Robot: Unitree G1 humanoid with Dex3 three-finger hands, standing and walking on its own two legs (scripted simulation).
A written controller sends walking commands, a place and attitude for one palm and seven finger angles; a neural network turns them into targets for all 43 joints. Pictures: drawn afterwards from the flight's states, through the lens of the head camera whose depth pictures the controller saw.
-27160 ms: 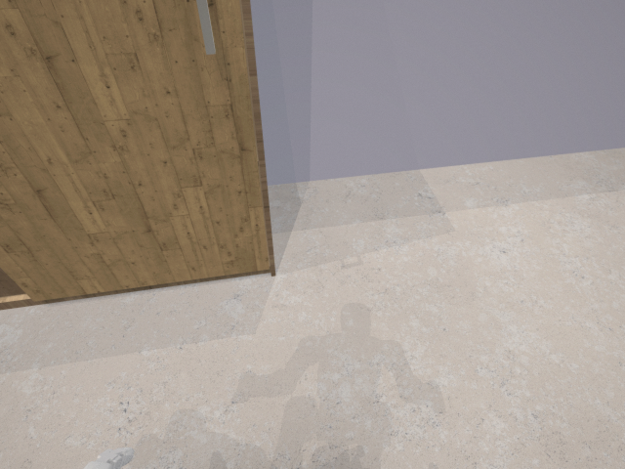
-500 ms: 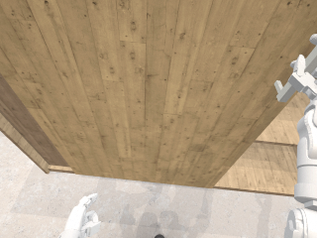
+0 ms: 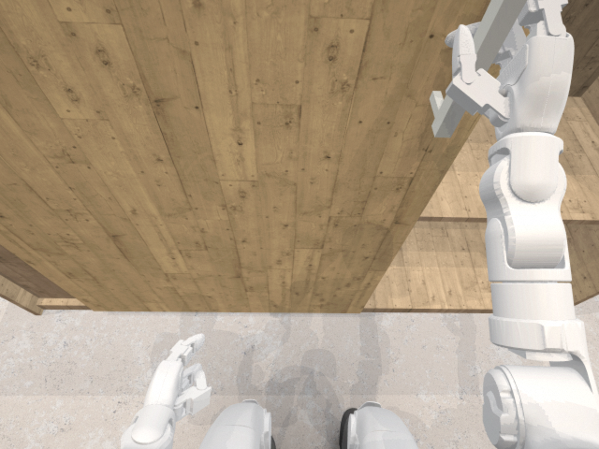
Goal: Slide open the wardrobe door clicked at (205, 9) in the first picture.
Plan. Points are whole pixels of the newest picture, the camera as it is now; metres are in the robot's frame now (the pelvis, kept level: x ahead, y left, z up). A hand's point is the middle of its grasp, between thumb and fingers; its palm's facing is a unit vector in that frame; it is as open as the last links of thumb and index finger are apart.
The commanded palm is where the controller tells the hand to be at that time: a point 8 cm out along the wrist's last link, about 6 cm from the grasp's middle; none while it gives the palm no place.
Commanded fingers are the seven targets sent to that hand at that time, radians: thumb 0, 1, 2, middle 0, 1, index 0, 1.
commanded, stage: stop walking and hold the door there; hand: right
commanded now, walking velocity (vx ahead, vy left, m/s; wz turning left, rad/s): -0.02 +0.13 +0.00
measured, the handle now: (475, 40) +0.47 -0.13 +0.26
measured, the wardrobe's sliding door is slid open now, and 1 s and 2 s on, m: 0.64 0.64 0.64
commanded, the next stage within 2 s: loosen the grip on the handle in 0.60 s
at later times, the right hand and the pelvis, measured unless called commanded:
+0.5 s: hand (460, 76) +0.42 -0.11 +0.25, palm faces +0.01 +0.99 -0.11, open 6.1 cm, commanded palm +0.40 -0.15 +0.23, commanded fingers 0.00 -0.90 -0.90 0.45 1.40 0.45 1.40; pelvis +0.01 -0.03 +0.02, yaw +0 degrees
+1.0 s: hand (475, 75) +0.42 -0.12 +0.26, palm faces +0.07 +1.00 -0.07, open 11.2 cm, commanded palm +0.39 -0.16 +0.24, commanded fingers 0.00 0.55 -0.20 0.37 1.30 0.37 1.30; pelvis -0.03 -0.02 +0.02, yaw +0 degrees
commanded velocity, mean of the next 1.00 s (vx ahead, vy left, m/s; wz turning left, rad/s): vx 0.00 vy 0.00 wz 0.00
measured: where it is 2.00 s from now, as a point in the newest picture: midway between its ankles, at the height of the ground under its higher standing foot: outside the picture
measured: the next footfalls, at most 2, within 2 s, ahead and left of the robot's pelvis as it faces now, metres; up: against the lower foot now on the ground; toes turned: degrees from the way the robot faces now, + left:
left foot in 0.02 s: +0.06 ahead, +0.07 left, +0.00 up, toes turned +4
right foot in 0.26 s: +0.05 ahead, -0.14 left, +0.00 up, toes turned +1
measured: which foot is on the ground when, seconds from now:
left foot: up 0.00-0.00, down 0.02-1.00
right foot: down 0.00-0.04, up 0.06-0.24, down 0.26-1.00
